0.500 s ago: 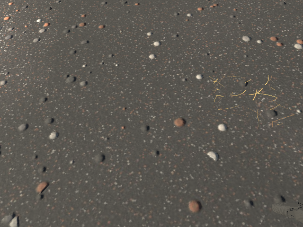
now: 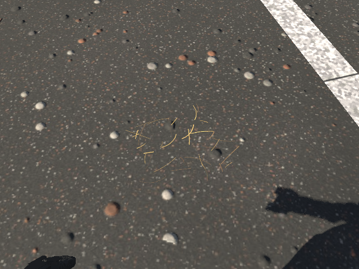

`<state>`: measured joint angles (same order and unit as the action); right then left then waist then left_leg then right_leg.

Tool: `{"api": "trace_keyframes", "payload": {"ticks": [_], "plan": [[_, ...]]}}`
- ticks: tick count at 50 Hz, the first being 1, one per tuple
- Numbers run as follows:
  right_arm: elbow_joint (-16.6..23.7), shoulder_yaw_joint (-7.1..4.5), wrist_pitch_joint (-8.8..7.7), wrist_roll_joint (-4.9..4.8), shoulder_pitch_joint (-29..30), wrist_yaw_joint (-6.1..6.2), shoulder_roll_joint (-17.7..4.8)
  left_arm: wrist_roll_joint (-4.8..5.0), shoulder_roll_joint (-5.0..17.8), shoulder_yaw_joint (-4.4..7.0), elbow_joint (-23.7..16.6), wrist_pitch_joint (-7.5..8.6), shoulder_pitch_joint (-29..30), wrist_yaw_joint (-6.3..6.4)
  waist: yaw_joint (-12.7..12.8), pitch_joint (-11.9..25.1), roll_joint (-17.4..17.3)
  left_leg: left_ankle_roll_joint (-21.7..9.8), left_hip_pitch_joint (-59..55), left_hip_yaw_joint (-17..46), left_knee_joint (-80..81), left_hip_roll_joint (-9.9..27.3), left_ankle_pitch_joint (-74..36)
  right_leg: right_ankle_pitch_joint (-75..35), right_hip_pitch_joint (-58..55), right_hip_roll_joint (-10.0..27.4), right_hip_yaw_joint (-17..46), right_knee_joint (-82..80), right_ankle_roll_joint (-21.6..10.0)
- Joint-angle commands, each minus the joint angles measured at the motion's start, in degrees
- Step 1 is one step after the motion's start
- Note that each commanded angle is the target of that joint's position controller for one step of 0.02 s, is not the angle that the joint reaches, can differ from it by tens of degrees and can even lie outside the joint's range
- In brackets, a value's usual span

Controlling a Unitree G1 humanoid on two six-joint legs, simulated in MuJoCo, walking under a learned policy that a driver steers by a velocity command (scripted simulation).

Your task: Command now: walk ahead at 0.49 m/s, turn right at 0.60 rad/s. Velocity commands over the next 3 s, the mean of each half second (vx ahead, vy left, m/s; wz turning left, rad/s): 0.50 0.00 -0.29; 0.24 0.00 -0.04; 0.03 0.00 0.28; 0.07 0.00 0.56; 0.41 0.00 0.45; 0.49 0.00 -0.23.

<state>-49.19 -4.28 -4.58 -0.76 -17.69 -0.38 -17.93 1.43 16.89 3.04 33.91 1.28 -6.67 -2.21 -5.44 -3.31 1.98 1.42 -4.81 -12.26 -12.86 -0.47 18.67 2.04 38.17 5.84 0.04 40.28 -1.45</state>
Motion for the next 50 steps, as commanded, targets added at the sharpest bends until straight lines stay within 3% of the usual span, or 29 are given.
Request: {"api": "trace_keyframes", "payload": {"ticks": [1, 2, 3, 4, 5, 6, 7, 8, 9, 10, 11, 14, 17, 20, 25, 28, 29, 30, 31, 32, 33, 34, 35, 36, 38, 40, 43, 47, 50], "plan": [[3.58, -2.68, 0.37, -0.98, 2.31, 0.45, -11.87, -0.12, 4.36, 1.37, -5.66, 0.72, 3.33, -0.94, 2.90, -0.47, -5.68, -8.49, 0.71, 2.26, -1.68, 15.82, -42.32, 3.15, -5.08, -3.35, -3.90, -3.74, -2.64], [3.72, -2.97, 0.88, -1.27, 2.24, 0.66, -12.87, -0.30, 5.89, 2.20, -5.39, 0.46, 0.63, -0.91, 4.94, 1.88, -6.82, -7.88, -0.58, 1.32, -7.31, 15.80, -52.04, 6.31, -9.26, -5.62, -5.46, -3.78, -3.98], [3.75, -2.95, 1.38, -1.54, 2.11, 0.79, -13.10, -0.37, 7.78, 3.39, -4.06, 0.23, -5.57, -0.71, 8.78, 5.52, -6.69, -7.20, 0.75, 0.47, -16.45, 15.22, -57.61, 7.14, -17.95, -8.11, -6.34, -5.42, -5.77], [3.81, -2.16, 1.45, -1.35, 1.89, 0.95, -11.46, -0.14, 10.47, 5.17, -1.52, -0.17, -15.27, 0.10, 14.08, 10.31, -5.02, -5.51, 7.92, -0.55, -28.99, 13.53, -53.98, 3.79, -33.09, -9.67, -5.26, -8.23, -7.96], [5.35, -0.19, 1.07, 0.96, -0.99, 0.76, -5.78, 0.05, 15.55, 6.44, -0.10, -0.75, -20.97, 1.40, 13.71, 15.52, 6.27, -2.91, 26.47, -0.84, -48.78, 9.00, -21.02, 5.86, -51.68, 1.70, 13.18, -8.95, -12.47], [7.46, 1.60, -0.60, 0.94, -3.88, 0.02, -2.53, 0.04, 18.01, 5.97, -2.28, 0.25, -18.01, 1.08, 8.77, 25.05, 14.07, -1.16, 41.63, 9.99, -65.34, -1.26, 15.07, 17.02, -61.09, 14.57, 46.16, -19.31, -22.64], [7.41, -0.05, -1.74, -1.31, 2.20, -0.69, -9.07, -0.46, 11.71, 4.19, -2.26, 1.27, -17.66, 0.39, 12.53, 23.23, 5.11, -1.86, 46.55, 17.41, -67.66, 1.87, 11.60, 18.95, -59.31, 13.84, 42.96, -23.05, -19.33], [8.87, 0.12, -2.39, -2.52, 5.79, -1.02, -8.84, -0.81, 10.55, 3.63, -1.50, 1.95, -15.85, 0.24, 11.61, 14.88, 4.45, -2.87, 48.35, 16.41, -65.04, 3.91, 7.57, 14.83, -51.77, 12.14, 34.23, -23.27, -17.12], [8.68, 0.49, -2.63, -1.57, 6.81, -0.60, -7.52, -0.74, 9.37, 3.24, -1.11, 2.36, -12.37, 0.22, 9.15, 10.23, -0.58, -3.07, 46.61, 16.14, -60.01, 6.67, 3.42, 8.29, -43.80, 9.62, 27.61, -23.22, -15.19], [7.90, 0.26, -2.21, -0.33, 7.37, -0.23, -7.46, -1.13, 6.99, 2.41, -1.25, 2.59, -9.45, 0.28, 7.54, 7.21, -1.48, -3.13, 43.51, 15.92, -56.03, 8.32, 0.64, 1.38, -38.06, 7.09, 21.89, -24.38, -13.51], [7.49, 0.21, -1.61, -0.42, 4.79, -0.41, -7.45, -1.87, 7.15, 2.20, -1.61, 2.89, -8.13, 0.57, 5.50, 7.41, 1.84, -2.51, 39.93, 16.40, -55.34, 9.06, -1.16, -2.95, -34.00, 7.27, 20.58, -25.56, -14.34], [6.13, 0.54, -0.04, 0.36, 3.69, -0.41, -5.46, -1.42, 7.20, 2.17, -0.12, 3.89, -7.90, 0.99, 4.41, 5.82, 0.14, -0.25, 38.14, 15.23, -49.46, 9.31, -4.09, -7.77, -29.33, 5.71, 14.68, -29.09, -14.74], [7.88, 1.10, 0.28, 0.93, 9.70, -0.41, -3.84, -1.32, 7.89, 2.26, 1.76, 3.95, -9.47, 1.81, 6.04, 2.54, -0.24, 1.63, 42.06, 14.73, -38.92, 9.01, -13.81, -8.58, -29.39, 4.03, 9.92, -31.06, -13.53], [8.91, 1.66, -0.31, 0.56, 14.85, -0.99, -2.55, -1.14, 8.53, 2.33, 3.45, 3.68, -11.10, 2.22, 8.24, 1.08, 0.59, 1.72, 39.63, 13.44, -26.91, 6.86, -24.18, -4.27, -29.44, 2.20, 6.27, -31.51, -11.28], [11.07, 1.64, -1.11, -0.02, 20.57, -2.35, -3.35, -0.52, 9.52, 2.83, 7.23, 3.03, -15.39, 2.29, 10.06, -1.52, 1.53, -0.84, 40.63, 13.72, -18.17, 4.84, -24.12, -2.08, -36.33, 6.24, 7.98, -29.13, -10.57], [10.79, 1.02, -1.47, 0.43, 17.80, -2.85, -4.85, -0.52, 9.93, 3.13, 8.45, 2.08, -14.78, 2.80, 7.70, -0.43, 2.92, -3.53, 37.75, 13.22, -15.67, 3.52, -17.62, -12.42, -41.42, 7.72, 8.61, -23.83, -8.48], [9.68, 0.37, -1.64, 0.99, 13.71, -2.66, -5.93, -0.70, 10.18, 3.13, 8.36, 1.70, -13.58, 3.03, 5.28, 2.36, 3.52, -4.63, 31.68, 11.27, -14.57, 1.34, -17.30, -23.55, -41.89, 6.16, 7.63, -18.34, -7.12], [7.63, -0.69, -1.85, 1.57, 6.66, -2.24, -7.98, -1.03, 9.40, 2.69, 8.14, 1.37, -13.00, 3.24, 1.66, 7.84, 2.61, -6.14, 20.91, 9.87, -13.60, 0.37, -23.46, -30.08, -40.10, 2.67, 5.47, -8.56, -4.90], [6.53, -1.24, -1.96, 2.53, -0.80, -1.83, -11.46, -2.27, 6.71, 1.53, 6.77, 1.32, -14.17, 3.57, -0.32, 17.04, -2.78, -9.20, 3.98, 18.31, -17.92, 9.28, -42.92, -15.68, -30.68, -1.25, 3.74, 6.47, -2.02], [5.44, -1.84, -1.39, 2.78, -2.98, -1.94, -14.53, -1.82, 0.70, -0.17, 7.71, 1.93, -25.09, 3.00, 4.13, 26.10, -19.28, -20.94, -16.64, 42.04, -16.66, 24.26, -48.75, 31.69, -9.67, -11.68, 3.55, 29.25, 2.83], [5.77, -0.91, -0.99, 0.98, -4.38, -2.25, -9.78, -0.94, 6.59, 0.87, 9.80, 2.25, -23.85, 3.03, 0.62, 29.04, -13.03, -20.81, -15.74, 46.92, -12.16, 23.17, -42.53, 36.45, -7.21, -11.66, 12.33, 35.33, 3.08], [6.21, -0.21, -0.82, 0.60, 0.06, -2.12, -7.79, 0.48, 8.99, 1.71, 8.36, 2.09, -17.59, 3.07, 0.85, 19.83, -9.49, -18.44, -9.00, 37.54, -11.32, 21.44, -40.49, 33.73, -3.17, -8.85, 11.29, 36.07, 2.88], [6.51, 0.30, -0.65, 0.71, 4.30, -1.98, -6.31, -0.11, 8.64, 1.47, 7.43, 1.78, -13.83, 3.51, 2.41, 14.56, -5.33, -16.59, -1.57, 32.05, -10.09, 18.94, -41.76, 29.94, -3.42, -5.84, 8.21, 32.73, 3.13], [6.57, 0.95, -0.51, 0.89, 7.20, -1.81, -4.43, -1.08, 8.31, 1.62, 7.01, 1.27, -11.48, 3.86, 3.68, 10.46, -4.06, -16.09, 5.45, 28.41, -8.70, 17.35, -45.05, 27.05, -4.89, -3.89, 6.81, 29.10, 3.63], [5.87, 1.70, -0.64, 2.02, 9.75, -1.81, -2.55, -1.32, 6.01, 1.44, 7.57, -0.28, -13.52, 4.18, 6.80, 9.68, -6.81, -15.21, 14.08, 23.40, -5.88, 14.39, -47.69, 23.00, -13.78, -1.84, 6.33, 22.62, 4.21], [4.80, 1.70, -0.85, 2.26, 11.47, -1.75, -2.98, -1.37, 3.41, 0.73, 8.02, -1.19, -14.54, 4.59, 8.00, 9.56, -8.03, -15.75, 17.49, 19.68, -4.68, 13.36, -50.83, 21.87, -17.57, -1.58, 5.05, 14.40, 5.09], [3.39, 1.16, -0.01, 1.92, 12.41, -1.14, -5.26, -1.71, 3.00, 0.34, 8.16, -1.82, -12.33, 4.92, 7.42, 11.12, -8.11, -15.16, 18.39, 17.24, -3.79, 12.58, -46.16, 14.94, -22.22, -1.42, 3.87, 3.96, 5.36], [1.63, 1.41, 1.71, 1.71, 12.27, -0.82, -5.49, -1.52, 4.38, 0.92, 8.27, -2.83, -7.94, 4.86, 5.72, 7.86, -7.16, -13.84, 20.36, 18.92, -1.46, 12.24, -20.20, 10.69, -24.81, -1.55, 3.38, -3.75, 4.58], [0.51, 2.52, 2.42, 1.11, 12.16, -0.78, -3.10, -2.56, 3.91, 0.89, 8.42, -2.40, -6.15, 4.92, 6.64, 4.42, -5.45, -9.59, 22.90, 19.34, -2.92, 9.16, -4.43, 2.87, -30.25, -1.67, 3.21, -16.41, 2.86]]}}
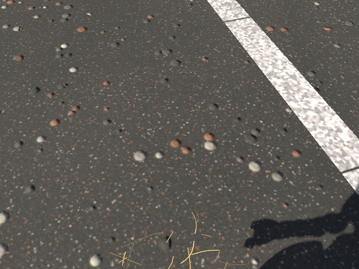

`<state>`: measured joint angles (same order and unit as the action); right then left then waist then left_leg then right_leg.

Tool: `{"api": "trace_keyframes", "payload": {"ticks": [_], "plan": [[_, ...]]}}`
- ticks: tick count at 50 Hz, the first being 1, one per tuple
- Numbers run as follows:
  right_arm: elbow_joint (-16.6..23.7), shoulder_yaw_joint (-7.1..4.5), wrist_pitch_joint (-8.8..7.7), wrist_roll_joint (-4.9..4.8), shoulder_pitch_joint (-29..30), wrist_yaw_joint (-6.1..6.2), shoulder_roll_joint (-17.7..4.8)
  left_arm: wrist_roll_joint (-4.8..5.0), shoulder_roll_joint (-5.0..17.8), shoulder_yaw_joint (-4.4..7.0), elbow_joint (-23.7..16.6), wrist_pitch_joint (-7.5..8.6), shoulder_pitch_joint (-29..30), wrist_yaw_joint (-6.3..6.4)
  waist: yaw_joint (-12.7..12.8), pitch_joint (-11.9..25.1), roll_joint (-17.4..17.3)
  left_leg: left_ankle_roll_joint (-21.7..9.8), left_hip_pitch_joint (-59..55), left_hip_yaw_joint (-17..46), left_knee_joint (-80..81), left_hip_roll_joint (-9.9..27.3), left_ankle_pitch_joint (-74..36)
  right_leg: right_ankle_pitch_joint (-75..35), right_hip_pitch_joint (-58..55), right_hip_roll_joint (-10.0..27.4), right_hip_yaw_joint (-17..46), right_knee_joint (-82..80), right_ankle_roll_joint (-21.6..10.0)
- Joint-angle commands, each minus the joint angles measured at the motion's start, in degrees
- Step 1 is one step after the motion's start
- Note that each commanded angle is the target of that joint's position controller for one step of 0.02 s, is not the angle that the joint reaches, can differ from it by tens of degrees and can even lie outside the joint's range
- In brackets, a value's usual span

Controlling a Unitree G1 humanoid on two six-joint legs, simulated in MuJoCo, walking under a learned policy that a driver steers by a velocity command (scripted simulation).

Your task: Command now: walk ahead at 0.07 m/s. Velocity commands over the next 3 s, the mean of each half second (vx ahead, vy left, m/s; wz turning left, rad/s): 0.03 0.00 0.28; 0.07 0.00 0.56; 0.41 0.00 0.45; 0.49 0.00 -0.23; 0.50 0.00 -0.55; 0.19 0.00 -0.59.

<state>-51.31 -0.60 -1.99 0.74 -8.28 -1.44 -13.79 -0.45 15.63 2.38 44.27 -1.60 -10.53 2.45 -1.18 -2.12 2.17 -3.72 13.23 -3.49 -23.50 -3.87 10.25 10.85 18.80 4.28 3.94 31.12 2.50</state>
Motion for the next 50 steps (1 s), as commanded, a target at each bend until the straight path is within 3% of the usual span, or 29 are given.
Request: {"api": "trace_keyframes", "payload": {"ticks": [1, 2, 3, 4, 5, 8, 11, 13, 15, 16, 17, 19, 20, 21, 22, 23, 24, 25, 26, 27, 29, 33, 40, 44, 46, 47, 48, 49, 50], "plan": [[2.05, -0.68, -0.29, 0.18, 0.93, 0.23, -6.11, -0.96, 6.80, 1.76, -2.35, 0.78, -1.85, 0.47, 1.60, 3.36, -3.62, -2.06, 5.68, 9.89, 6.00, 10.71, 6.19, -12.53, -13.37, 2.75, 2.27, -8.44, -1.98], [1.57, -0.80, -0.55, 0.75, -2.56, -0.02, -6.35, -0.40, 10.01, 2.36, -2.43, 0.80, -0.96, 0.68, -1.44, 3.75, 1.28, -0.16, 6.72, 7.74, 4.77, 7.14, 8.58, -16.41, -14.62, 4.61, 3.58, -6.10, -3.33], [1.31, -0.79, -0.34, 0.48, -2.42, 0.16, -6.24, 0.10, 9.48, 2.65, -1.07, 0.82, -0.59, 0.24, -1.36, 3.91, 4.55, 1.11, 3.26, 4.49, 4.11, 4.91, 7.18, -7.63, -10.25, 2.44, 2.40, -5.75, -3.88], [1.18, -0.84, -0.01, 0.17, -0.30, 0.31, -7.17, -0.22, 6.75, 2.20, -1.04, 1.10, -0.24, -0.17, 0.21, 3.04, 2.80, 1.38, 2.24, 4.52, 2.75, 5.04, 5.56, -4.93, -8.89, 1.10, 1.36, -6.50, -3.03], [1.52, -0.87, 0.40, -0.27, 1.20, 0.54, -7.28, -0.61, 5.92, 2.00, -0.74, 1.40, 0.13, -0.23, 0.61, 2.78, 2.24, 0.93, 2.72, 4.94, 1.81, 5.24, 3.12, -6.28, -9.17, 0.80, 0.69, -6.54, -2.21], [2.95, -2.05, 1.64, -1.05, 2.78, 1.04, -10.39, 0.12, 8.34, 3.05, 0.12, 2.25, -1.05, 0.48, 1.22, 3.51, 1.05, -0.89, 3.97, 6.91, -1.96, 5.61, -6.74, -11.35, -10.73, 0.24, -1.51, -3.15, -2.33], [4.36, -2.85, 2.31, -1.74, 3.15, 1.33, -10.16, 0.47, 8.56, 3.71, 0.51, 1.90, -2.47, 1.42, 1.68, 5.27, 0.64, -1.65, 6.07, 7.90, -6.96, 5.23, -11.24, -15.75, -11.89, 1.61, -1.89, -0.96, -3.80], [5.22, -3.08, 2.87, -1.70, 2.83, 1.47, -9.16, 0.29, 9.11, 4.17, 0.49, 1.54, -3.41, 1.94, 2.09, 6.24, 2.14, -0.72, 9.37, 7.27, -11.82, 4.03, -9.56, -18.93, -13.53, 5.06, 0.50, -1.64, -6.17], [6.06, -3.32, 3.51, -1.44, 2.14, 1.35, -8.32, 0.16, 10.24, 4.67, 0.44, 1.39, -3.97, 2.29, 2.42, 6.88, 5.42, 1.25, 13.05, 4.58, -18.54, 2.74, -2.30, -22.65, -15.02, 12.06, 5.74, -4.05, -10.60], [6.19, -3.47, 3.89, -1.37, 0.97, 1.14, -7.66, 0.32, 9.92, 4.53, -0.35, 1.44, -1.12, 2.49, 1.51, 7.10, 8.89, 1.87, 13.30, 3.08, -22.41, 2.60, 11.20, -24.92, -13.85, 16.02, 8.35, -5.29, -12.90], [6.63, -3.69, 4.22, -1.46, 0.74, 0.83, -7.82, 0.41, 9.92, 4.43, -1.11, 1.55, 1.11, 2.59, 1.37, 6.21, 9.63, 2.03, 13.81, 2.73, -25.17, 3.66, 20.25, -25.44, -12.16, 18.45, 9.58, -6.21, -14.26], [7.16, -4.05, 4.76, -1.94, -0.01, 0.26, -7.90, 0.68, 11.54, 4.89, -1.83, 1.75, 5.09, 2.58, -0.05, 5.24, 7.04, 1.44, 9.32, 2.30, -20.93, 5.43, 17.56, -22.58, -7.52, 16.95, 5.28, -5.26, -11.61], [6.20, -4.41, 4.93, -1.91, -2.23, 0.15, -8.01, 1.23, 11.76, 5.02, -1.82, 1.68, 7.00, 2.55, -1.49, 5.70, 6.51, 0.97, 3.72, 0.44, -14.67, 4.17, 9.24, -18.87, -4.55, 14.29, 1.05, -3.09, -9.01], [5.44, -5.08, 5.10, -1.58, -3.76, 0.11, -8.85, 1.41, 10.58, 4.85, -1.01, 1.48, 5.71, 2.31, -1.65, 5.65, 4.00, 0.16, -1.30, 0.91, -9.18, 2.67, 2.36, -12.16, -1.17, 11.03, -3.38, 1.83, -6.16], [6.34, -6.51, 5.06, -1.27, -4.13, 0.62, -13.62, 0.35, 7.90, 4.32, -0.21, 1.26, 1.70, 1.77, -0.04, 4.77, -9.47, -3.35, -6.75, 14.18, -0.95, 9.20, -11.71, 2.30, 7.20, 4.78, -10.63, 15.05, -1.02], [7.76, -7.34, 4.31, 0.60, -6.22, 0.41, -19.60, -0.65, 5.13, 3.05, -4.57, 1.23, 7.88, 1.92, -2.54, 4.75, -22.74, -15.15, -8.26, 39.10, 6.58, 22.97, -22.39, 29.19, 19.85, -5.40, -7.47, 28.23, 2.12], [8.19, -6.33, 2.73, 1.63, -6.97, 0.18, -17.23, -0.03, 6.81, 3.58, -3.97, 1.38, 7.93, 1.96, -3.12, 8.17, -13.61, -18.13, -9.70, 39.51, 6.08, 24.40, -22.09, 30.40, 19.44, -4.19, 1.05, 37.75, 1.53], [8.90, -5.92, 1.63, 0.90, -3.91, 0.51, -15.76, 0.65, 7.41, 3.81, -3.22, 1.38, 6.34, 1.82, -1.07, 7.10, -10.04, -16.25, -8.87, 33.68, 4.62, 22.51, -21.98, 26.07, 20.13, -3.34, 2.05, 39.81, 0.76], [9.43, -5.91, 1.20, -0.49, -1.34, 1.00, -14.82, 0.43, 7.92, 4.17, -1.84, 1.38, 4.96, 2.06, 0.25, 6.01, -5.93, -12.85, -8.35, 29.15, 3.83, 19.26, -19.00, 21.00, 20.32, -2.33, 2.06, 38.32, 0.63], [9.78, -5.67, 1.29, -1.45, 0.31, 1.55, -13.95, -0.07, 8.64, 4.47, -1.46, 1.45, 5.11, 2.50, 0.65, 5.63, -5.03, -10.62, -8.40, 27.45, 3.49, 18.04, -18.31, 16.91, 20.59, -1.55, 2.49, 36.06, 0.76], [9.89, -5.24, 2.01, -1.51, -0.59, 2.44, -12.82, 0.09, 7.69, 4.40, -1.32, 1.84, 4.74, 2.22, 0.92, 7.03, -6.32, -9.50, -7.26, 24.78, 3.69, 15.42, -20.95, 12.90, 16.58, -2.84, 2.06, 34.76, 1.48], [10.09, -5.61, 2.64, -1.74, -2.98, 3.46, -13.20, 0.61, 5.61, 3.69, -1.81, 2.29, 6.11, 1.76, 0.07, 7.39, -7.05, -9.33, -10.78, 25.09, 4.06, 14.11, -18.70, 9.80, 16.52, -4.57, 2.29, 25.34, 2.73], [11.51, -6.25, 3.63, -1.45, -1.60, 3.71, -13.87, 0.94, 6.41, 3.54, -2.24, 3.07, 8.27, 0.56, -0.61, 4.77, -10.41, -9.11, -4.94, 30.49, 5.49, 12.31, -6.26, 8.81, 8.56, -6.18, 3.29, 12.08, 3.27], [12.30, -6.02, 3.80, -1.90, -0.75, 3.38, -13.25, 1.66, 6.96, 3.52, -2.46, 4.53, 7.90, -0.73, -0.60, 4.66, -11.67, -8.96, -1.18, 34.93, 7.41, 10.42, 15.49, 9.15, 1.50, -6.75, 1.98, 3.24, 1.16], [12.80, -5.61, 3.88, -2.14, 0.62, 3.41, -12.52, 2.07, 6.74, 3.67, -1.35, 5.50, 4.21, -1.23, 2.10, 3.67, -11.12, -7.19, 3.29, 35.16, 5.68, 7.93, 20.36, 4.01, -7.12, -6.60, 0.55, -7.39, -0.72], [13.01, -5.18, 3.74, -2.19, 0.28, 3.49, -11.29, 2.05, 7.71, 4.10, -0.31, 5.80, 1.35, -1.21, 3.33, 3.83, -9.23, -5.05, 7.71, 33.22, 2.43, 5.64, 22.66, 2.20, -13.90, -4.37, 1.02, -12.00, -2.21], [13.09, -4.26, 3.46, -1.96, -1.71, 3.36, -8.04, 1.21, 10.36, 4.61, 0.30, 5.88, -3.01, -0.93, 3.68, 7.32, -1.67, -1.80, 14.80, 26.51, -10.61, 1.50, 27.25, 8.30, -23.14, 5.49, 10.02, -13.67, -5.73], [15.07, -4.02, 2.72, -2.61, -1.33, 3.24, -6.89, -0.57, 14.50, 5.11, 0.81, 5.93, -6.02, -1.13, 3.40, 5.57, 8.99, 0.08, 26.62, 15.90, -23.12, -5.54, 26.43, 21.40, -24.79, 14.96, 27.27, -19.22, -12.32], [16.56, -4.86, 1.78, -2.06, 0.98, 2.97, -10.94, -1.34, 14.00, 5.23, 0.19, 6.61, -2.86, -1.62, 2.40, -0.29, 9.59, 1.16, 32.35, 15.02, -30.82, 0.57, 21.39, 26.76, -19.31, 19.00, 32.53, -21.33, -15.38]]}}
Over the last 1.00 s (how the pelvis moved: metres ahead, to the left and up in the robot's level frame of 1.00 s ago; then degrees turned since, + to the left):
0.50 -0.01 0.01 -7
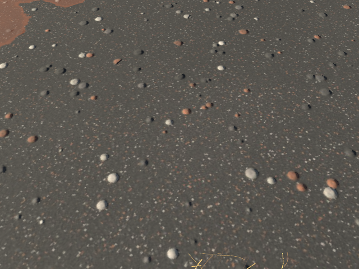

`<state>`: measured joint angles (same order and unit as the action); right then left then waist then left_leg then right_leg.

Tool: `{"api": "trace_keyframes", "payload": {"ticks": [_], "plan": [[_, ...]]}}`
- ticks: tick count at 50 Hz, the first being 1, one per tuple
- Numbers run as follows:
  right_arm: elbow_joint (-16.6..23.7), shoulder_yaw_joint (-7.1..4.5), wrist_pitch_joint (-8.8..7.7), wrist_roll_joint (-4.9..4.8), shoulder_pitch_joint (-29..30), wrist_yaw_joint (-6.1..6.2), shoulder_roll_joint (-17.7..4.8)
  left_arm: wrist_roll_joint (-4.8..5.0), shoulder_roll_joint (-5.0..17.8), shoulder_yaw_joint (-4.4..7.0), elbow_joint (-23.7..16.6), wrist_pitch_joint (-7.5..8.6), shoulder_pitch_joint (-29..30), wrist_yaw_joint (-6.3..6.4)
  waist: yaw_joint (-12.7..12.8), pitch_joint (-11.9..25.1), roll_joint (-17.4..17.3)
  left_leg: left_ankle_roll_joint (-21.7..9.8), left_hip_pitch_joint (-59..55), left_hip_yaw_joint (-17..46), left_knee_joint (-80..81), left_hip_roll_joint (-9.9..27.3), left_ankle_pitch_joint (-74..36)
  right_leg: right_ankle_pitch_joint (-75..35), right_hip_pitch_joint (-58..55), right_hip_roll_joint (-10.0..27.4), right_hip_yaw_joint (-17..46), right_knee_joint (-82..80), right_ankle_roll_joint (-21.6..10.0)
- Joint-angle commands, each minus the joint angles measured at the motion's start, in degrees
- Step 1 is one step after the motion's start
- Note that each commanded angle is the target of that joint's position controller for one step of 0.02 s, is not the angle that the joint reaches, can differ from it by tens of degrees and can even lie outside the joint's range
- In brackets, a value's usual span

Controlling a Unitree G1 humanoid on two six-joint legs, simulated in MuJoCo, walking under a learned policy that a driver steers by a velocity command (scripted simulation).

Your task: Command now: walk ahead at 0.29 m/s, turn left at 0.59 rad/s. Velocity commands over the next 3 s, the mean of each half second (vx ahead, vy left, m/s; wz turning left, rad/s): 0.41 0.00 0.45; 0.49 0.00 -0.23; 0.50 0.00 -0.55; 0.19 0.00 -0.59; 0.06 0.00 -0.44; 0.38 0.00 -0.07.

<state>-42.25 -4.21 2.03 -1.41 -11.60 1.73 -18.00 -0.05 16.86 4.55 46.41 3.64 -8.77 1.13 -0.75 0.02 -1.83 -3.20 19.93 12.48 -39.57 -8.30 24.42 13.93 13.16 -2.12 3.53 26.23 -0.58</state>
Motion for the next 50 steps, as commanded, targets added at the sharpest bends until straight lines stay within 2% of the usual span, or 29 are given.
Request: {"api": "trace_keyframes", "payload": {"ticks": [1, 2, 3, 5, 10, 13, 15, 17, 18, 19, 20, 21, 22, 23, 24, 25, 26, 28, 30, 33, 36, 38, 42, 45, 46, 47, 48, 49, 50], "plan": [[6.58, -2.02, -2.43, 0.21, 3.56, -0.50, -9.26, -0.78, 9.26, 2.19, -3.19, 1.59, -1.62, 0.03, 1.35, -4.57, 11.76, 1.74, 26.54, -1.82, -17.80, 7.19, 2.40, 23.03, -12.57, 22.64, 27.45, -16.86, -11.09], [5.32, -2.29, -2.30, 0.47, 2.12, -0.71, -9.08, 0.04, 7.41, 1.63, -3.74, 1.48, -0.49, 0.43, 1.08, -4.40, 10.86, 3.08, 26.53, -3.02, -19.67, 7.99, -1.11, 19.56, -13.45, 19.68, 22.27, -16.77, -8.87], [5.11, -2.29, -2.33, 0.63, 1.79, -0.98, -8.32, 0.39, 6.89, 1.34, -3.82, 1.28, -0.84, 0.72, 1.42, -3.88, 10.53, 4.09, 26.84, -3.98, -21.32, 8.80, -4.06, 15.74, -14.15, 18.22, 18.47, -16.85, -7.63], [5.96, -1.68, -2.97, 0.25, 3.60, -1.92, -5.79, -0.10, 6.73, 0.97, -3.20, 1.55, -3.77, 1.05, 3.24, -4.28, 9.15, 5.18, 27.04, -6.00, -23.55, 10.17, -9.54, 7.05, -13.11, 16.76, 11.49, -17.87, -7.37], [9.29, -0.52, -3.66, -0.05, 8.07, -3.19, -2.83, -0.32, 8.39, 1.16, -2.42, 1.69, -7.55, 0.46, 5.56, -4.88, 8.41, 6.55, 26.43, -8.98, -14.26, 12.38, -17.04, -3.66, -13.53, 16.07, 1.47, -19.05, -8.38], [11.15, 0.59, -4.10, 0.16, 11.53, -4.08, -0.67, 0.43, 9.67, 1.43, -1.65, 1.62, -9.60, -0.20, 6.66, -6.06, 7.67, 5.44, 20.62, -11.73, -4.73, 12.41, -19.26, -7.68, -11.09, 16.01, -3.01, -19.07, -8.38], [11.84, 0.91, -4.27, 0.01, 12.50, -4.50, -0.53, 1.22, 10.50, 1.66, -0.79, 1.48, -11.08, -0.74, 6.41, -6.98, 7.39, 3.63, 16.45, -13.48, -0.09, 11.70, -17.52, -8.95, -10.54, 17.10, -4.07, -19.18, -8.52], [12.42, 0.57, -4.33, 0.02, 12.43, -4.73, -1.84, 2.06, 11.55, 1.99, 0.05, 1.09, -11.79, -1.13, 4.98, -7.03, 8.06, 1.27, 12.81, -14.63, 3.44, 10.48, -14.10, -15.54, -12.26, 18.95, -4.29, -17.48, -8.41], [12.23, -0.01, -4.36, 0.16, 10.43, -4.69, -3.13, 2.31, 12.25, 2.11, 0.27, 0.87, -11.39, -1.18, 2.92, -5.49, 8.82, -0.18, 8.43, -15.67, 5.17, 8.97, -12.59, -25.77, -13.06, 19.23, -5.13, -14.18, -7.92], [10.80, -1.10, -4.32, 0.21, 4.68, -4.51, -4.90, 2.46, 12.43, 1.99, 0.55, 0.63, -10.70, -1.13, -1.20, -1.51, 8.43, -1.93, -0.68, -17.01, 8.26, 7.05, -14.53, -38.37, -12.68, 18.20, -7.74, -6.58, -6.65], [7.86, -2.79, -4.06, 0.18, -4.52, -3.98, -7.78, 2.23, 11.29, 1.38, 0.75, 0.60, -11.56, -0.91, -5.63, 4.49, 7.04, -3.56, -14.78, -17.94, 9.76, 4.89, -16.80, -44.22, -8.52, 15.90, -10.88, 4.90, -4.88], [5.92, -4.19, -3.43, 0.16, -14.53, -2.95, -11.66, 0.48, 8.62, 0.00, -0.59, 0.98, -11.65, -0.76, -9.89, 11.89, 1.98, -6.10, -33.05, -6.62, 7.70, 13.31, -16.09, -27.52, 5.13, 13.86, -11.78, 22.31, -2.28], [5.42, -4.52, -3.65, 0.35, -15.25, -2.76, -17.42, -0.41, 1.00, -2.39, -2.99, 2.11, -17.50, -1.31, -3.96, 21.03, -15.68, -15.83, -45.34, 25.84, 16.40, 28.97, -1.28, 17.91, 23.65, 3.27, -7.79, 42.25, 0.96], [6.14, -2.84, -4.47, 0.65, -14.89, -3.13, -11.22, 1.68, 7.52, -0.82, -1.94, 3.19, -12.26, -1.48, -7.50, 21.17, -7.88, -15.45, -42.28, 30.34, 22.19, 29.81, 1.55, 19.07, 27.53, 4.26, 1.65, 48.85, 0.30], [5.46, -1.99, -5.10, 0.98, -11.59, -3.33, -9.25, 3.23, 9.43, -0.11, -4.22, 3.67, -7.29, -1.65, -6.58, 11.58, -7.30, -13.04, -35.46, 20.79, 22.64, 27.75, -3.52, 14.28, 32.08, 6.61, 0.41, 49.79, -0.75], [5.43, -1.54, -5.45, 0.78, -8.00, -3.33, -7.97, 2.49, 8.55, -0.44, -4.39, 3.92, -5.77, -1.27, -4.54, 7.04, -3.49, -11.59, -27.70, 13.89, 23.08, 25.30, -9.71, 8.98, 30.52, 9.14, -0.29, 46.63, -1.23], [5.57, -1.06, -5.61, 1.08, -4.86, -3.42, -6.37, 1.24, 8.14, -0.26, -4.15, 3.83, -5.50, -1.08, -2.56, 3.83, -2.47, -10.91, -21.25, 8.80, 24.33, 23.02, -14.84, 5.36, 28.30, 10.61, -0.48, 43.21, -0.99], [5.81, -0.57, -6.23, 1.82, -1.93, -3.34, -4.37, 1.27, 6.54, -0.38, -2.84, 2.53, -9.08, -1.55, 0.73, 2.77, -3.85, -10.90, -14.82, 3.50, 28.30, 21.10, -19.04, 0.76, 22.86, 12.08, 0.05, 40.87, -0.52], [4.71, -0.69, -7.33, 1.50, -1.40, -3.21, -4.43, 1.33, 4.95, -0.68, -2.25, 1.04, -9.87, -1.72, 2.05, 0.82, -2.44, -11.29, -11.95, -1.14, 31.18, 21.11, -23.17, -1.71, 23.25, 12.29, -0.28, 38.77, 0.65], [2.55, -0.89, -8.15, 2.07, -2.89, -2.78, -4.78, 1.11, 4.14, -0.90, -3.77, 0.23, -5.38, -1.43, 1.11, -2.74, -1.07, -10.21, -11.26, -7.57, 33.15, 20.20, -26.95, -9.74, 27.49, 11.47, 0.96, 31.58, 1.93], [1.61, -0.89, -8.32, 2.14, -3.31, -2.28, -5.46, 1.30, 3.38, -1.28, -5.27, 0.90, -0.43, -2.22, -0.65, -4.45, -0.78, -7.76, -10.87, -14.03, 34.32, 18.44, -27.45, -20.24, 25.06, 8.69, -0.14, 19.18, 1.31], [0.48, -1.09, -8.25, 1.84, -5.17, -1.92, -6.36, 1.26, 2.39, -1.82, -6.84, 1.18, 3.68, -2.94, -2.42, -5.74, 0.03, -7.10, -12.83, -15.87, 35.30, 19.43, -27.36, -23.52, 24.45, 7.60, -1.92, 13.44, 0.55], [-1.69, -1.50, -6.68, 1.08, -8.35, -1.42, -7.21, 1.25, 2.16, -2.13, -10.17, 1.52, 8.65, -4.76, -3.91, -6.48, 0.86, -6.03, -23.98, -18.10, 31.25, 22.35, -34.91, -19.41, 28.26, 6.08, -3.57, 7.27, -1.83], [-1.31, -2.06, -4.98, 1.10, -7.44, -0.46, -9.30, 1.13, 4.36, -1.06, -11.63, 1.07, 6.08, -5.49, -1.00, -1.61, -2.38, -3.97, -29.60, -20.25, 20.21, 22.90, -62.43, -9.47, 22.67, 1.58, -8.25, 7.49, -4.71], [-0.98, -2.16, -4.36, 1.25, -7.16, -0.02, -9.94, 1.12, 6.25, -0.06, -11.08, 0.72, 1.47, -5.35, 1.63, 1.93, -3.70, -3.17, -29.82, -20.95, 12.55, 22.45, -70.89, -6.44, 16.65, -0.61, -9.53, 8.11, -6.02], [-0.55, -2.00, -3.92, 1.15, -6.27, 0.41, -10.00, 1.20, 9.01, 1.46, -9.51, 0.55, -6.80, -4.77, 6.35, 6.49, -3.17, -1.65, -25.20, -22.26, 0.71, 20.82, -71.52, -8.08, 4.34, -2.64, -9.47, 5.57, -8.02], [0.65, -1.14, -4.32, 1.91, -7.23, 0.82, -8.46, 1.27, 13.31, 3.03, -8.35, -0.07, -15.50, -3.71, 9.91, 12.83, 2.24, 0.37, -11.84, -22.23, -16.41, 18.48, -54.82, -9.44, -13.92, 4.25, 2.32, 4.88, -11.51], [2.92, 1.66, -6.03, 3.38, -14.83, -0.70, 0.50, 1.63, 17.93, 3.73, -8.79, 0.30, -15.00, -3.59, 2.63, 19.00, 16.45, 4.52, 15.27, -16.54, -37.59, 5.09, 5.25, -0.23, -35.19, 19.38, 35.75, 1.24, -23.72], [3.08, 0.89, -8.39, 1.34, -8.57, -1.84, -5.11, 1.53, 12.54, 2.51, -9.33, 0.47, -17.33, -3.35, 7.87, 23.85, 9.75, 3.65, 22.10, -5.18, -43.25, 4.92, 8.49, 5.51, -38.84, 20.58, 44.98, -6.36, -24.14]]}}
Over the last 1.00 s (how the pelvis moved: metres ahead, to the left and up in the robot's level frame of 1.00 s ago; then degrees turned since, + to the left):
0.07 -0.01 0.00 29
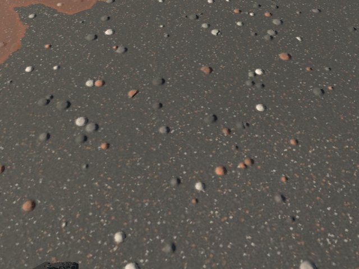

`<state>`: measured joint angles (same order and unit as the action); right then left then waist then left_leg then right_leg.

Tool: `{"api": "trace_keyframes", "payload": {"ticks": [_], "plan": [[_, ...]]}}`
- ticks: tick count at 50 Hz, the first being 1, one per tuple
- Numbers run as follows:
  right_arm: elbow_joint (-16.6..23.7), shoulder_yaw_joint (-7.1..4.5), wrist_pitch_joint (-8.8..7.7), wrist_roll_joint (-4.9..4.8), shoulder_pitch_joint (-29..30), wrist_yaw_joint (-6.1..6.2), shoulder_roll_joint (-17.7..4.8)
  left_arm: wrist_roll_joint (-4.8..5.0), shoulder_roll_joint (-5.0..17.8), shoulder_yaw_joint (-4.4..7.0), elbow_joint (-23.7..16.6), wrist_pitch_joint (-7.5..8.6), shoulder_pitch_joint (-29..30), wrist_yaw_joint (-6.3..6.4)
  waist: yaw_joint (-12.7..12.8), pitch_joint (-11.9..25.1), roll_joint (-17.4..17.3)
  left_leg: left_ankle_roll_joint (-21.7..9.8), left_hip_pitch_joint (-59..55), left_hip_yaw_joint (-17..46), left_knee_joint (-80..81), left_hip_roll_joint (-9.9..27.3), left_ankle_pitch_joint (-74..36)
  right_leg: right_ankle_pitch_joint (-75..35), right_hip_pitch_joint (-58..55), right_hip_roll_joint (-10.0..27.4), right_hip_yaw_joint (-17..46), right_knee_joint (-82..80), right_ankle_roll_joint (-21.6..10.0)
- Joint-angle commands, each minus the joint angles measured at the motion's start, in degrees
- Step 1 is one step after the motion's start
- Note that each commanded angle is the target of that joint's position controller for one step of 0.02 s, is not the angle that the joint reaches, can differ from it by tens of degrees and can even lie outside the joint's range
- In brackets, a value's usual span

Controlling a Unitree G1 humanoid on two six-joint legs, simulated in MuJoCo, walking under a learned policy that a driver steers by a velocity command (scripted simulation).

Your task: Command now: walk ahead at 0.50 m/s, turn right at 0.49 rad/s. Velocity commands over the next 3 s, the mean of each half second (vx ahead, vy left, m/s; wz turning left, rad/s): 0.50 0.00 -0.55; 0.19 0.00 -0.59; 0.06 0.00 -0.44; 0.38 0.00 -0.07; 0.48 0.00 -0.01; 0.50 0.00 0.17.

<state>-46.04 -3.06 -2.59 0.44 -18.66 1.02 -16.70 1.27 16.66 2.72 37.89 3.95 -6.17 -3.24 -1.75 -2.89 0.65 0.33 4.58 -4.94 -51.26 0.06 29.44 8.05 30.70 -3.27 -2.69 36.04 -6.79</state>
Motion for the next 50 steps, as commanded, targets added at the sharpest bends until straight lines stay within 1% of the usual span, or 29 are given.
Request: {"api": "trace_keyframes", "payload": {"ticks": [1, 2, 3, 4, 6, 11, 13, 16, 18, 20, 21, 22, 23, 24, 25, 26, 29, 32, 36, 40, 42, 43, 44, 45, 46, 47, 48, 49, 50], "plan": [[9.09, -0.80, -5.06, -2.71, 4.32, -1.74, -8.55, -0.35, 10.68, 3.74, -0.72, 0.36, -17.45, 1.35, 9.19, 17.58, 4.73, -1.10, 41.54, 12.62, -29.63, -0.18, -1.87, 8.40, -50.43, 20.12, 42.05, -17.86, -14.47], [9.81, -0.35, -5.79, -2.20, 6.33, -1.57, -7.73, -0.30, 9.79, 3.47, -1.41, 0.47, -13.71, 1.51, 6.79, 12.04, -0.96, -1.58, 40.25, 11.93, -24.25, 2.37, -6.29, 2.73, -41.44, 17.78, 35.64, -18.23, -12.65], [9.66, -0.66, -5.83, -0.83, 7.23, -1.21, -7.77, -0.40, 8.42, 3.04, -2.26, 0.41, -10.19, 1.59, 4.50, 7.86, -2.93, -1.08, 37.32, 11.19, -19.15, 3.87, -8.11, -4.49, -33.28, 15.64, 30.71, -19.03, -11.63], [9.68, -1.02, -5.27, -0.23, 6.15, -1.15, -8.13, -1.19, 7.37, 2.58, -3.21, 0.42, -8.38, 1.83, 2.48, 6.74, -1.50, -0.51, 33.26, 11.39, -17.30, 4.86, -9.30, -9.61, -27.76, 14.19, 27.76, -20.40, -11.68], [9.42, -0.94, -3.92, 0.37, 4.10, -1.04, -7.13, -1.01, 7.41, 2.61, -3.44, 0.43, -6.90, 2.18, 0.51, 5.44, 0.14, 1.45, 30.55, 10.26, -12.49, 5.51, -10.02, -14.15, -21.83, 12.77, 24.54, -22.30, -12.09], [11.35, 0.63, -2.98, 0.68, 12.55, -0.86, -3.33, -0.13, 10.04, 3.37, -1.81, -0.28, -8.99, 3.71, 3.20, 2.90, 2.32, 4.69, 25.30, 7.31, 8.73, 2.82, -27.03, -12.03, -12.42, 6.82, 15.92, -21.95, -7.85], [12.07, 0.66, -3.37, 0.00, 16.56, -1.27, -3.41, -0.01, 10.29, 3.46, -0.95, -0.86, -11.43, 3.98, 5.35, 3.50, 3.32, 4.85, 22.02, 7.00, 15.60, 0.54, -33.53, -7.70, -12.61, 6.51, 16.96, -20.85, -6.22], [12.86, -0.18, -3.99, -0.84, 18.71, -1.83, -5.46, 0.44, 9.88, 3.44, -0.03, -1.44, -13.57, 4.08, 5.74, 3.89, 4.58, 3.76, 21.01, 9.32, 21.12, -0.26, -32.06, -2.34, -17.61, 8.54, 22.46, -16.83, -5.01], [12.63, -1.09, -4.49, -1.10, 17.26, -2.05, -7.08, 0.22, 9.59, 3.45, -0.07, -1.66, -13.12, 4.16, 4.26, 4.00, 6.06, 1.93, 19.12, 10.10, 22.68, -0.16, -27.46, -1.16, -20.54, 10.13, 26.30, -13.30, -3.98], [10.90, -2.42, -5.05, -0.80, 9.69, -1.66, -8.83, -0.15, 7.34, 2.78, -0.63, -1.73, -11.98, 4.02, -0.12, 6.78, 6.44, -1.19, 7.90, 9.26, 25.78, 0.83, -26.07, -2.83, -19.03, 7.58, 25.61, -5.90, -1.41], [10.45, -3.33, -5.29, 0.26, 2.00, -1.14, -11.66, -0.77, 3.69, 1.46, -1.54, -1.45, -12.24, 3.75, -3.47, 13.74, 1.38, -5.00, -5.13, 17.34, 25.28, 9.60, -22.15, 2.28, -13.76, 4.26, 21.34, 8.47, 0.79], [8.75, -4.49, -4.55, 1.17, -3.36, -1.12, -16.71, 0.27, -0.16, 0.19, -3.22, -0.87, -20.14, 3.71, -0.55, 20.77, -15.92, -14.73, -23.27, 43.09, 29.75, 23.10, -12.11, 25.37, 5.31, -4.03, 12.99, 27.70, 4.84], [8.31, -4.04, -4.16, -0.33, -3.90, -1.57, -12.88, 1.33, 5.54, 0.98, -2.41, -0.79, -20.62, 3.91, -1.56, 19.14, -15.92, -15.91, -23.04, 53.25, 33.36, 25.40, 3.09, 25.52, 14.31, 0.62, 13.00, 36.77, 5.86], [9.11, -2.95, -3.85, -0.52, -1.38, -1.33, -8.68, 1.10, 9.39, 2.08, -2.55, -1.15, -14.59, 3.99, -3.42, 11.75, -9.57, -13.10, -16.92, 44.20, 34.41, 22.26, 4.10, 19.91, 16.20, 2.90, 12.81, 39.44, 6.33], [9.49, -2.28, -3.39, 0.11, 2.02, -1.14, -7.18, 0.19, 9.66, 2.40, -3.53, -1.54, -10.10, 4.17, -2.98, 6.62, -5.64, -11.35, -9.65, 34.88, 34.33, 19.67, -7.95, 16.07, 14.54, 4.38, 11.01, 38.84, 6.98], [9.33, -1.78, -3.11, 0.51, 4.40, -1.04, -5.88, -0.53, 9.19, 2.67, -4.41, -1.68, -7.85, 4.17, -1.83, 3.42, -4.84, -10.86, -4.05, 28.03, 34.33, 17.37, -21.89, 14.06, 12.66, 5.42, 10.90, 36.70, 7.58], [7.94, -1.55, -3.20, 0.38, 6.55, -0.88, -4.93, -0.08, 5.67, 2.50, -4.72, -3.04, -9.61, 3.81, 1.36, 3.01, -7.77, -10.62, 2.21, 14.75, 34.55, 14.12, -47.42, 14.56, 6.80, 6.75, 7.90, 30.67, 8.96], [6.38, -2.73, -2.49, -0.02, 7.56, -0.32, -8.30, -0.40, 3.32, 1.69, -6.15, -4.03, -7.37, 3.67, 1.60, 4.20, -7.48, -12.27, 1.73, 9.42, 35.89, 15.36, -54.59, 9.53, 6.86, 7.25, 5.88, 22.17, 10.22], [5.20, -2.91, -0.89, -0.78, 9.38, 0.55, -9.24, -0.53, 3.07, 1.61, -6.74, -4.01, -3.66, 2.15, 0.66, 5.70, -6.88, -10.41, 2.02, 1.45, 35.80, 13.72, -51.59, -3.49, -0.11, 6.67, 3.15, 9.10, 9.03], [3.95, -3.57, -0.15, -2.17, 8.82, 0.35, -11.09, -0.61, 5.02, 2.70, -8.71, -4.30, -0.29, 0.65, 0.23, 5.21, -6.61, -8.79, -1.24, -0.14, 31.14, 15.23, -49.30, -1.26, -3.32, 5.57, 1.59, 0.92, 6.20], [4.00, -3.87, 0.17, -3.06, 9.76, 0.39, -11.57, -0.82, 6.47, 3.73, -8.46, -4.43, -3.42, 0.53, 2.51, 6.46, -6.10, -7.12, -1.70, -1.56, 23.42, 14.56, -53.60, -0.81, -8.79, 3.25, -0.39, -5.00, 3.81], [3.77, -3.53, 0.24, -2.98, 8.93, 0.36, -10.21, -1.00, 8.36, 4.86, -7.02, -4.32, -8.48, 1.03, 4.72, 8.87, -3.80, -5.17, 0.60, -3.46, 14.64, 11.81, -52.42, -5.78, -16.73, 1.00, -1.03, -9.60, 1.90], [4.32, -2.84, 0.02, -1.08, 5.92, 0.08, -8.51, -1.01, 13.47, 6.40, -7.05, -4.38, -12.99, 2.32, 6.07, 12.55, 4.87, -1.00, 11.47, -4.83, 0.39, 7.69, -35.95, -29.43, -29.81, 8.33, 9.90, -10.35, -2.22], [6.59, -0.90, -0.17, 2.08, 3.01, -0.45, -3.63, -2.28, 18.52, 6.37, -8.89, -4.21, -11.37, 3.26, 1.71, 17.27, 17.40, 3.47, 30.98, -1.85, -19.61, -2.12, 11.12, -49.25, -42.43, 24.28, 34.57, -8.56, -15.25], [5.21, -1.35, -0.16, 1.37, 3.11, -1.21, -7.18, -1.68, 15.20, 5.11, -10.00, -3.89, -11.85, 2.89, 4.59, 25.14, 9.69, 4.00, 31.22, 9.57, -27.11, -1.05, 13.38, -51.04, -42.76, 25.76, 35.95, -8.40, -18.98], [6.60, -1.64, 0.14, -1.01, 6.23, -1.28, -9.02, -1.91, 13.51, 5.06, -9.56, -3.58, -8.95, 2.48, 4.61, 22.26, 8.17, 3.36, 34.72, 10.59, -26.40, -0.28, 6.80, -32.93, -37.97, 23.89, 33.98, -12.07, -17.36], [6.34, -1.86, 0.62, -1.02, 8.49, -0.64, -9.14, -0.66, 11.30, 4.61, -9.19, -3.50, -6.04, 2.53, 3.41, 15.89, 3.63, 2.92, 35.02, 10.52, -21.51, 2.18, 2.22, -21.06, -32.10, 19.01, 29.33, -13.75, -12.30], [6.40, -1.96, 1.37, -0.39, 9.96, 0.12, -9.09, -0.11, 9.79, 4.05, -9.39, -4.03, -3.21, 3.00, 2.46, 11.96, 3.09, 3.05, 33.52, 10.22, -16.65, 2.90, -1.12, -15.35, -25.88, 16.35, 26.20, -15.08, -9.21], [6.13, -1.96, 2.08, -0.21, 9.81, 0.34, -8.84, -0.58, 9.50, 3.71, -9.83, -4.42, -1.63, 3.28, 1.02, 10.23, 3.97, 3.28, 29.07, 9.42, -13.46, 2.44, -2.96, -14.74, -19.80, 14.15, 23.78, -16.02, -7.97]]}}
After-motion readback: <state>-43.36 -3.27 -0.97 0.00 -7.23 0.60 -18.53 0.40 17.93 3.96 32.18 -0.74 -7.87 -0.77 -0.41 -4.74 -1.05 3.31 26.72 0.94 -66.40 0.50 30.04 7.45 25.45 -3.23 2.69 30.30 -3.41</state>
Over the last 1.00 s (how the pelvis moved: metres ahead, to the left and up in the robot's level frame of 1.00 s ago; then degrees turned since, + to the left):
0.48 0.13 -0.02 2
